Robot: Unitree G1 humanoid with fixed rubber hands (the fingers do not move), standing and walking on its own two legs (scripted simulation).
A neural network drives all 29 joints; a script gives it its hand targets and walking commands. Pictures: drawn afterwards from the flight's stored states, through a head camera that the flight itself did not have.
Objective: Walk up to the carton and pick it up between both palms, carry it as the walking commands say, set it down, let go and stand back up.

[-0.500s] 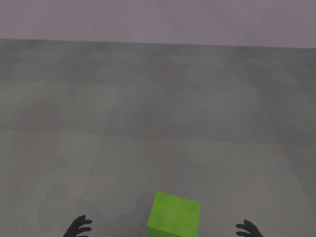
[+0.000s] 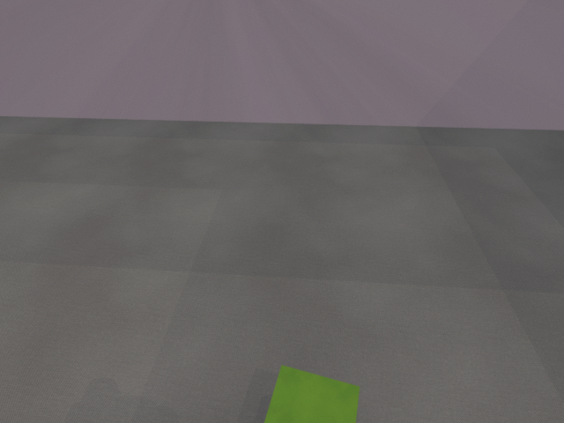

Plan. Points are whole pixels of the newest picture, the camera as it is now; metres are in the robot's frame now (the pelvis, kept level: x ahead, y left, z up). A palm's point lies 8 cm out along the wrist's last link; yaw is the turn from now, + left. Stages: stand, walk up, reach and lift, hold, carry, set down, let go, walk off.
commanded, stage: stand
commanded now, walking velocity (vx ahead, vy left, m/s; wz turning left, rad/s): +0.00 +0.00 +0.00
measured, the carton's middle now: (312, 418) +0.41 -0.07 -0.68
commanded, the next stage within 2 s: none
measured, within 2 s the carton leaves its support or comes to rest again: neither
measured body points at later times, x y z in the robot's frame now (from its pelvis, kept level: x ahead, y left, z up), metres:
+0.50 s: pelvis -0.04 +0.00 +0.00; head -0.09 +0.00 +0.45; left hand +0.01 +0.29 -0.14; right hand -0.01 -0.29 -0.13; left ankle -0.03 +0.14 -0.74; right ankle +0.01 -0.10 -0.74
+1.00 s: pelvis -0.04 +0.01 +0.00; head -0.07 +0.01 +0.45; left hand +0.00 +0.29 -0.14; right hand +0.00 -0.28 -0.14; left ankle -0.03 +0.14 -0.74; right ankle +0.01 -0.10 -0.74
